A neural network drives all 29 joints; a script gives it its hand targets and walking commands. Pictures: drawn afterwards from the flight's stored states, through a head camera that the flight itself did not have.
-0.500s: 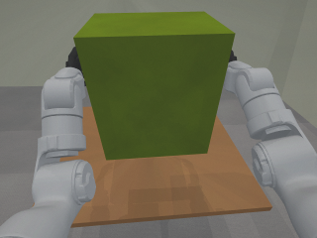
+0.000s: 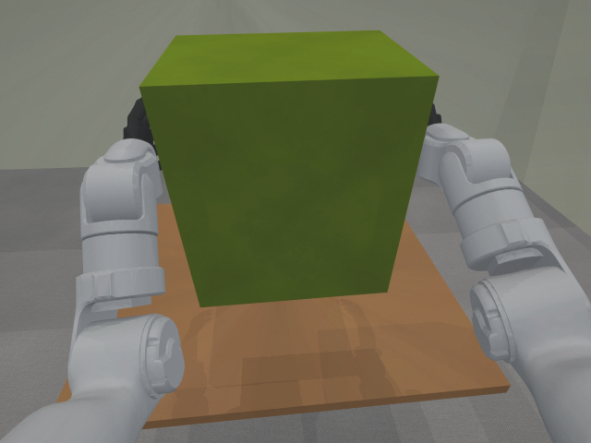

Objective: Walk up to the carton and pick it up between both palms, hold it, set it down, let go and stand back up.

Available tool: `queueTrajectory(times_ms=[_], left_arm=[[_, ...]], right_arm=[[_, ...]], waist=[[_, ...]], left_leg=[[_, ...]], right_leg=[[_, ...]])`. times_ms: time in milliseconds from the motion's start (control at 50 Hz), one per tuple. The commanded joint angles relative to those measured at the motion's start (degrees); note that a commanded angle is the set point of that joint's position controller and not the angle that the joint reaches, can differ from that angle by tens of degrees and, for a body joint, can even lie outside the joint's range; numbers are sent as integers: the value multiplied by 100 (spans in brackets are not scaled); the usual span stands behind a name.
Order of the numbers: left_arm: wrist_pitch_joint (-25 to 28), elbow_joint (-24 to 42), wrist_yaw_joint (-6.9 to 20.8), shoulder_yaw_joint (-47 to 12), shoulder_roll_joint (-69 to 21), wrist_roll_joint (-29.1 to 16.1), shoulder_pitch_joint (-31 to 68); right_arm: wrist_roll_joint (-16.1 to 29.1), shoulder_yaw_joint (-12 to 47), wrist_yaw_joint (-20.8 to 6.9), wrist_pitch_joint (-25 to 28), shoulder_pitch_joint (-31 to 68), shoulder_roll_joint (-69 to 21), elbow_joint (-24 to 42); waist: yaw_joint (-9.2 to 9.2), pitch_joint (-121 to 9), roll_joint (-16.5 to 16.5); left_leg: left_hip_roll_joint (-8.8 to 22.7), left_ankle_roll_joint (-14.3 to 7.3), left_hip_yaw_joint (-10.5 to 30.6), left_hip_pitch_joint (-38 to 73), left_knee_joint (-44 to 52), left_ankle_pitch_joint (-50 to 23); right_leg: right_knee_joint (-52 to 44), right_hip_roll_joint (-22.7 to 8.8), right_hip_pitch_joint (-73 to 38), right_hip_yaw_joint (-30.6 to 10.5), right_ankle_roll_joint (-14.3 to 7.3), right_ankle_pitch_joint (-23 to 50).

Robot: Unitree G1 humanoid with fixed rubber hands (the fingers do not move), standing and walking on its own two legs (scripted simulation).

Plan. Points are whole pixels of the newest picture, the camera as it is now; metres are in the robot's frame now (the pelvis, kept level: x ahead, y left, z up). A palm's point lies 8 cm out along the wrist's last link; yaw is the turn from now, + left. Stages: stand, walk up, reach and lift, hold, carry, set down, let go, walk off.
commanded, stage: hold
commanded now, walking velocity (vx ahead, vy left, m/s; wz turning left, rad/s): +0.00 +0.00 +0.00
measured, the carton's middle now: (288, 171) +0.37 +0.00 +0.26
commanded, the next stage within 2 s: none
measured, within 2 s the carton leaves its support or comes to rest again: neither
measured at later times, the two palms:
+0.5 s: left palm (139, 147) +0.36 +0.18 +0.30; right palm (422, 133) +0.37 -0.17 +0.31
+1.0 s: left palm (147, 159) +0.37 +0.18 +0.28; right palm (419, 146) +0.37 -0.17 +0.29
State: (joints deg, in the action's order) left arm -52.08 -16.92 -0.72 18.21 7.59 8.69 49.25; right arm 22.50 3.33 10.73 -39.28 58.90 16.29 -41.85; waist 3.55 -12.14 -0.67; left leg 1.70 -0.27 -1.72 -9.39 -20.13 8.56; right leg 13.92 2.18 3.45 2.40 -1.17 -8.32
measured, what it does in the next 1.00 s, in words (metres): stands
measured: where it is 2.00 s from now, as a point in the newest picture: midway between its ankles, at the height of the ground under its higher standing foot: outside the picture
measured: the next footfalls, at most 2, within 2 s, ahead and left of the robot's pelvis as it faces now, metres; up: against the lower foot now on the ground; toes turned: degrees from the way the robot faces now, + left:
none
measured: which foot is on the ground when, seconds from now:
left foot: down 0.00-1.00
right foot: down 0.00-1.00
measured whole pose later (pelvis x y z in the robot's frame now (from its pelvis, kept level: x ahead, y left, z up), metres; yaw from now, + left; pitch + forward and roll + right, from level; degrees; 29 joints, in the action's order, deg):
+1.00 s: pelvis -0.01 +0.00 +0.00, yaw +0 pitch -1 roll -1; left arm -50.1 -23.4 0.3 17.6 9.5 8.7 52.9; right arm 20.0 1.3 9.9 -38.2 62.0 15.4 -46.9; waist 3.5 -10.9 0.5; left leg 1.8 -0.2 -1.9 -11.7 -19.5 7.3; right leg 14.3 2.3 6.3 2.1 -1.4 -7.5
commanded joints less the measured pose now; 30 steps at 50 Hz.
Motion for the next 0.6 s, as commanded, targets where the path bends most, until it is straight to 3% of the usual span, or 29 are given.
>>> queueTrajectory(times_ms=[0, 40, 80, 140, 240, 280, 340, 400, 540, 580], left_arm=[[370, 692, 1078, -2100, -2926, -1136, 4322], [361, 569, 1088, -2111, -2956, -1126, 4358], [386, 395, 1110, -2073, -2938, -1151, 4503], [444, 387, 1100, -2193, -2970, -1209, 4715], [499, 267, 1073, -2074, -2980, -1223, 4768], [525, 258, 1066, -2052, -2939, -1259, 4824], [515, 251, 1074, -1931, -2911, -1179, 4692], [509, 374, 1081, -1998, -2901, -1214, 4608], [488, 524, 1106, -2021, -2935, -1201, 4455], [490, 701, 1081, -2152, -3027, -1235, 4478]], right_arm=[[880, 775, -893, 374, 4803, -3431, 2204], [881, 714, -904, 370, 4836, -3359, 2097], [777, 640, -920, 378, 4976, -3457, 1992], [772, 537, -944, 389, 4963, -3426, 1722], [803, 520, -996, 440, 5102, -3443, 1709], [791, 468, -1007, 433, 5033, -3427, 1557], [848, 589, -994, 464, 5056, -3426, 1645], [898, 600, -941, 455, 4935, -3374, 1710], [924, 685, -897, 447, 4823, -3307, 1993], [967, 699, -900, 478, 4847, -3309, 2134]], waist=[[-18, -1839, 6], [16, -1757, -106], [18, -1690, -14], [103, -1687, -211], [5, -1953, -229], [46, -1980, -149], [-57, -2129, -122], [47, -2144, -164], [53, -2000, -124], [75, -2076, -291]], left_leg=[[-232, 79, 339, 862, 111, -942], [-219, 106, 340, 826, 135, -841], [-225, 51, 320, 677, 187, -564], [-183, 119, 358, 653, 203, -557], [-216, 86, 340, 581, 208, -509], [-205, 76, 351, 554, 242, -432], [-230, 57, 332, 658, 171, -680], [-237, 103, 355, 786, 111, -923], [-230, 186, 368, 942, 37, -1346], [-223, 246, 388, 980, 3, -1463]], right_leg=[[-81, 119, -167, -421, 250, 1154], [-92, 116, -99, -436, 216, 985], [-152, 63, 2, -470, 223, 722], [-103, 71, 46, -439, 181, 687], [-80, 42, -66, -470, 182, 632], [-80, 54, -66, -455, 198, 571], [-44, 54, -231, -463, 241, 821], [-20, 78, -269, -450, 239, 1082], [-20, 149, -284, -390, 249, 1421], [-7, 173, -264, -374, 214, 1372]])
